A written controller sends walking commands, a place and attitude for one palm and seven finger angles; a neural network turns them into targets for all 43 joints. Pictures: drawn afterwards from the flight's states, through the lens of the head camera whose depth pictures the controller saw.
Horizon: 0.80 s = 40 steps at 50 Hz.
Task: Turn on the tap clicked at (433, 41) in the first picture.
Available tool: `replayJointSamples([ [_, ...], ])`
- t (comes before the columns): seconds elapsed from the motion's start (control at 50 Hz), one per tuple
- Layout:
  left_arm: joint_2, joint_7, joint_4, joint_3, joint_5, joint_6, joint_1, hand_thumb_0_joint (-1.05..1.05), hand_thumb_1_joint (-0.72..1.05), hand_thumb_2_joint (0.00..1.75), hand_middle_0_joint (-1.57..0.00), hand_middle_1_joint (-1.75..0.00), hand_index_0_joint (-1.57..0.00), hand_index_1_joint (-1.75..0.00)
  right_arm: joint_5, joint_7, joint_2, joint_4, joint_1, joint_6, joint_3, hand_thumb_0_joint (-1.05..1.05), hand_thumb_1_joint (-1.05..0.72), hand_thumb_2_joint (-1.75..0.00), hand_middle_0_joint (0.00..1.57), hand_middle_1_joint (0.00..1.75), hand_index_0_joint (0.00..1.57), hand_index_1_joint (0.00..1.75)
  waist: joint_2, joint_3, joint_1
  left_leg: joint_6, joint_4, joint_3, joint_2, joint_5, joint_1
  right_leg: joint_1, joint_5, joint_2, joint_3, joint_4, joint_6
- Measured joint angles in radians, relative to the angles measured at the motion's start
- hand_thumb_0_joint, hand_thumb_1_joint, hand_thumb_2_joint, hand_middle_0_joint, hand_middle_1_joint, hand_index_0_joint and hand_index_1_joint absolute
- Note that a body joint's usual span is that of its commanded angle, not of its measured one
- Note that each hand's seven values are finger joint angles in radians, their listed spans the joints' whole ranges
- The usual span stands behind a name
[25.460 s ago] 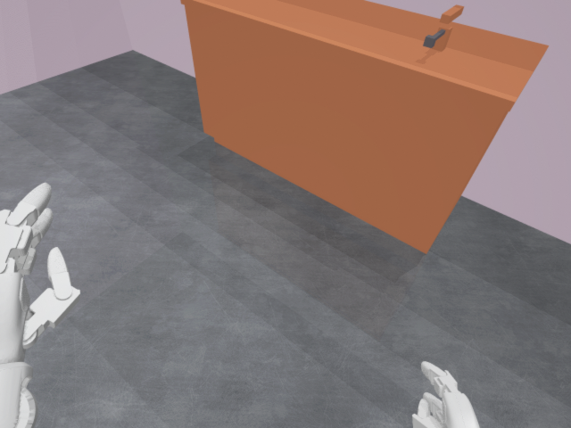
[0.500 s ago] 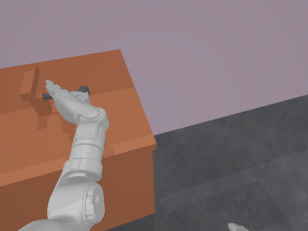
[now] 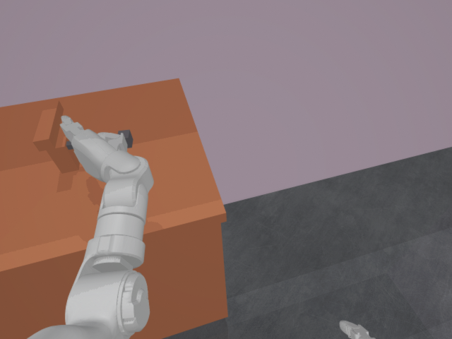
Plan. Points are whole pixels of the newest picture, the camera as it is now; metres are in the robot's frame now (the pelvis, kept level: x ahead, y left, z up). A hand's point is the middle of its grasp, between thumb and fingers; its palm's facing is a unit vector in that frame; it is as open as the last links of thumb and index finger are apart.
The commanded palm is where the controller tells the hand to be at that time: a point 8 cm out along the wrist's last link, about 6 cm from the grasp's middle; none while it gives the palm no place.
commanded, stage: lift the hand up off the lever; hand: left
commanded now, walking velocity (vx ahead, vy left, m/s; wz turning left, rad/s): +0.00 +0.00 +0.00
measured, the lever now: (125, 139) +0.50 +0.24 +0.10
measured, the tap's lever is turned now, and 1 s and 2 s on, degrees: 82 82 82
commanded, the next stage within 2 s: draw the hand back beside the body in 0.72 s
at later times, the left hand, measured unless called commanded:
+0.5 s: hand (117, 134) +0.42 +0.21 +0.18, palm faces +0.79 -0.61 -0.03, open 7.8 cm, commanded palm +0.36 +0.22 +0.18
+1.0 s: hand (126, 131) +0.41 +0.18 +0.19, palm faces +0.48 -0.87 -0.08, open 7.8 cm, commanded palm +0.34 +0.23 +0.18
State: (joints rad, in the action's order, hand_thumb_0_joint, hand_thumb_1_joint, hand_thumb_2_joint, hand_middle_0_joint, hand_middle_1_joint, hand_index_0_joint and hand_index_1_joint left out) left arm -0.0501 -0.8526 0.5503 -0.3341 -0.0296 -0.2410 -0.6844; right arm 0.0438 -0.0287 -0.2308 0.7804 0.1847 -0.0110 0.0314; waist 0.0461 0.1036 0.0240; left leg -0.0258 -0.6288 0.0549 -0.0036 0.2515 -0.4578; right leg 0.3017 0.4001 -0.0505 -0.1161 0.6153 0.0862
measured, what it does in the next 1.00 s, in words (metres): stands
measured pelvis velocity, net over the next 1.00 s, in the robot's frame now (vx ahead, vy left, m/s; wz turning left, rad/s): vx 0.01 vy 0.01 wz -0.05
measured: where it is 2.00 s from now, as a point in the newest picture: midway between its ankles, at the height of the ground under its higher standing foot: outside the picture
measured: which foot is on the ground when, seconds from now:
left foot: down 0.00-1.00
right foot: down 0.00-1.00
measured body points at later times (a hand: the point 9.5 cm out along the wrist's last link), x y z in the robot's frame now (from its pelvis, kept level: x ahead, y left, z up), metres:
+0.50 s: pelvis +0.01 +0.00 +0.01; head +0.00 -0.02 +0.45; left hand +0.37 +0.23 +0.18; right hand +0.16 -0.24 -0.11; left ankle +0.04 +0.14 -0.72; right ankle -0.05 -0.06 -0.72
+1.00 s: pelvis +0.01 +0.01 +0.01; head -0.01 -0.02 +0.46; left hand +0.38 +0.23 +0.20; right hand +0.16 -0.24 -0.10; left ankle +0.04 +0.14 -0.72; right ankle -0.05 -0.05 -0.72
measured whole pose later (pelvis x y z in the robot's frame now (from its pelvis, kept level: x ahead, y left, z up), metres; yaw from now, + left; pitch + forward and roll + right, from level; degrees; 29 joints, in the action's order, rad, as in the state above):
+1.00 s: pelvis +0.01 +0.01 +0.01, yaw -3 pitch +0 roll +1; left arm -0.16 -0.41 0.26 -0.22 0.04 -0.31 -0.47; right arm -0.02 0.05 -0.22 0.70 0.17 -0.07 -0.01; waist 0.04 0.07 -0.01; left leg -0.01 -0.50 0.00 0.00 0.22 -0.29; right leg 0.16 0.36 -0.04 -0.06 0.51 0.07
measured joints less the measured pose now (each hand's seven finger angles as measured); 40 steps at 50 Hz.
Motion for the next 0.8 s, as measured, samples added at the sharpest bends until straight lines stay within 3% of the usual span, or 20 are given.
replayJointSamples([
  [0.2, 0.005, 0.007, -0.003, 0.000, 0.013, -0.034, -0.027, 0.02, 0.90, 0.90, -0.15, -0.15, -0.15, -0.15, -0.003, 0.007, 0.006, -0.006, -0.021, 0.003, -0.004, 0.01, -0.91, -0.90, 0.20, 0.30, 0.20, 0.30, 0.001, 0.000, -0.005, -0.001, 0.022, -0.005, 0.003, -0.005, 0.014, -0.008, -0.002, 0.004, 0.005, -0.012, 0.000],
  [0.58, 0.021, 0.041, -0.194, 0.045, 0.033, -0.097, 0.093, 0.02, 0.90, 0.90, -0.15, -0.15, -0.15, -0.15, -0.019, 0.015, 0.003, -0.009, -0.037, 0.002, -0.003, 0.01, -0.91, -0.90, 0.20, 0.30, 0.20, 0.30, -0.002, -0.011, -0.034, 0.002, 0.067, -0.015, 0.006, -0.007, 0.102, -0.097, -0.011, 0.007, 0.016, -0.066, -0.005],
  [0.7, 0.030, 0.044, -0.166, 0.070, 0.043, -0.123, 0.070, 0.02, 0.90, 0.90, -0.15, -0.15, -0.15, -0.15, -0.027, 0.019, 0.005, -0.001, -0.067, 0.007, -0.012, 0.01, -0.91, -0.90, 0.20, 0.30, 0.20, 0.30, -0.003, -0.018, -0.043, 0.004, 0.084, -0.009, 0.012, -0.020, 0.115, -0.110, -0.019, 0.012, 0.010, -0.078, -0.008],
  [0.8, 0.027, 0.037, -0.107, 0.048, 0.044, -0.123, 0.027, 0.02, 0.90, 0.90, -0.15, -0.15, -0.15, -0.15, -0.027, 0.021, 0.017, 0.001, -0.086, 0.008, -0.022, 0.01, -0.91, -0.90, 0.20, 0.30, 0.20, 0.30, -0.010, -0.019, -0.041, 0.004, 0.090, -0.009, 0.011, -0.030, 0.106, -0.099, -0.026, 0.011, 0.009, -0.078, -0.007],
])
